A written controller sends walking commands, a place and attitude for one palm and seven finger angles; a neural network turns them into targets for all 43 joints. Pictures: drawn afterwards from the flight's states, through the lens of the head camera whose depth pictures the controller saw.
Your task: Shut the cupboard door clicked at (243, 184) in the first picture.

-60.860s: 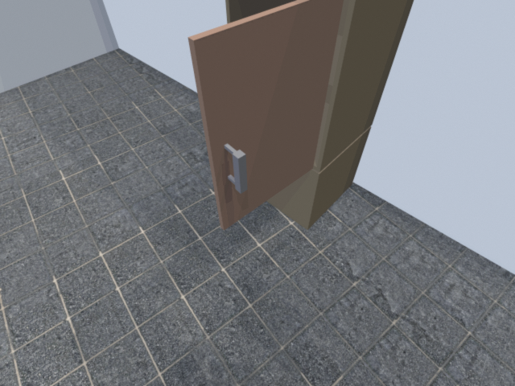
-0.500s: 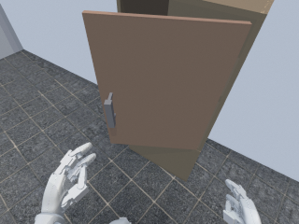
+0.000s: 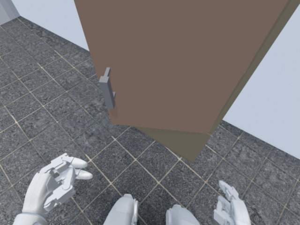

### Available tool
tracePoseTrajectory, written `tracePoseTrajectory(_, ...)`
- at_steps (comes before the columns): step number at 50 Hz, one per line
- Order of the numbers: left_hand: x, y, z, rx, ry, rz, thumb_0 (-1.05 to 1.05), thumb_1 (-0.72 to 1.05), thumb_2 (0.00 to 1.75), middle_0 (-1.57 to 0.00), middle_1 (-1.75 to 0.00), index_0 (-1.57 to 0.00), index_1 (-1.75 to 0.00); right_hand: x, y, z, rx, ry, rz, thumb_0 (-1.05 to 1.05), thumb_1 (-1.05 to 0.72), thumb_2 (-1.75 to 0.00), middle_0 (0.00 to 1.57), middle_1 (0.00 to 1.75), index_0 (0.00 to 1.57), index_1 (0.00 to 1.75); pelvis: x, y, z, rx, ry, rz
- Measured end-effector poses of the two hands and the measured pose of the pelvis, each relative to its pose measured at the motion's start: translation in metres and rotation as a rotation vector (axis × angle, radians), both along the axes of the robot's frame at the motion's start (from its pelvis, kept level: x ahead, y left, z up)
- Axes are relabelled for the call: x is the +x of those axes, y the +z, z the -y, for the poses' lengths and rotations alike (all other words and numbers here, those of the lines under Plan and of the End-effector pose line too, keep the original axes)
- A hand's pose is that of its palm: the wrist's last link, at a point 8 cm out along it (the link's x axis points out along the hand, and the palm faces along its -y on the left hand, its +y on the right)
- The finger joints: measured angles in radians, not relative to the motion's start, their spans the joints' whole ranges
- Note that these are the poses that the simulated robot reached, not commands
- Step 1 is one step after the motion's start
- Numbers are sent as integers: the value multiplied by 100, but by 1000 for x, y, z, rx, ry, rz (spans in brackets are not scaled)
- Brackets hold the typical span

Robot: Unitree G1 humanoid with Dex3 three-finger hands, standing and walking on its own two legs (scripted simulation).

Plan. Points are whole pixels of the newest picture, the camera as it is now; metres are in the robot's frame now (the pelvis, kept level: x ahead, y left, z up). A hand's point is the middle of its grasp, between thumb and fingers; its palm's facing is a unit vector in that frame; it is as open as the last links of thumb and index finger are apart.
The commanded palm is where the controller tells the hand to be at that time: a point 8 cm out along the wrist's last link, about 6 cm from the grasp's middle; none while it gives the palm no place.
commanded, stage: raise the hand and make a fist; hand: left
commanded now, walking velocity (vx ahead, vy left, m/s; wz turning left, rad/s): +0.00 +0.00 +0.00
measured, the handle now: (109, 88) +0.49 +0.17 +0.04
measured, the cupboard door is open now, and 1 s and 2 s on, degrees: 28 28 28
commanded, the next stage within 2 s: bring the fist close to the handle in 1.10 s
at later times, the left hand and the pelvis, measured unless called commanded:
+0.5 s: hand (51, 194) +0.18 +0.23 +0.04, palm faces +0.02 -1.00 -0.03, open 3.1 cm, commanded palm +0.17 +0.28 +0.04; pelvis -0.02 +0.04 +0.00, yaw +1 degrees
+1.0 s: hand (64, 183) +0.21 +0.21 +0.04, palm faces -0.02 -1.00 -0.02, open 3.1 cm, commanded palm +0.19 +0.26 +0.04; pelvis -0.01 +0.02 -0.01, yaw +0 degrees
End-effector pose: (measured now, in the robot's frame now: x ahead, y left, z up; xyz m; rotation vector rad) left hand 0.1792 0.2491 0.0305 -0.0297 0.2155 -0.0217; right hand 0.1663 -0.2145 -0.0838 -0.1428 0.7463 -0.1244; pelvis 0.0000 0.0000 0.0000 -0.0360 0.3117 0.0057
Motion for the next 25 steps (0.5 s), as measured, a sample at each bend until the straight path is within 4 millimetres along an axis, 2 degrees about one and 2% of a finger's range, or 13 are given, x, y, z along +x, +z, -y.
tracePoseTrajectory(5, -18, 19, -23, 71, 96, 149, 2, 91, 90, -86, -103, -86, -103, -14, 2, 10, -76, 14, -31, 2, -90, -90, 20, 30, 20, 30, -1, -2, -12, -17, 9, -6)
tracePoseTrajectory(7, -21, 14, -22, 65, 67, 182, 2, 91, 90, -90, -107, -90, -107, -13, 0, 13, -104, 27, -24, 2, -90, -90, 20, 30, 20, 30, -5, -7, -17, -27, 15, -11)
tracePoseTrajectory(10, -18, -3, -13, 27, -14, 167, 2, 91, 90, -95, -113, -95, -113, -9, 0, 11, -134, 35, 4, 2, -90, -90, 20, 30, 20, 30, -11, -15, -24, -38, 16, -17)
tracePoseTrajectory(12, -15, -11, -9, 12, -60, 146, 2, 91, 90, -99, -117, -99, -117, -5, 3, 7, -142, 38, 29, 2, -90, -90, 20, 30, 20, 30, -14, -17, -28, -42, 14, -18)
tracePoseTrajectory(14, -12, -11, -10, 15, -75, 144, 2, 90, 90, -103, -121, -103, -121, -1, 8, 1, -141, 42, 54, 2, -90, -90, 20, 30, 20, 30, -17, -17, -30, -45, 12, -16)
tracePoseTrajectory(21, -14, 24, -36, 67, 53, 222, 2, 90, 90, -116, -135, -116, -135, 11, 26, -31, -86, 91, 109, 2, -90, -90, 20, 30, 20, 30, -18, -6, -38, -51, 20, 12)
tracePoseTrajectory(25, -17, 13, -35, 61, 37, 151, 2, 90, 90, -122, -142, -122, -142, 13, 30, -42, -70, 128, 117, 2, -90, -90, 20, 30, 21, 30, -19, -2, -41, -53, 29, 17)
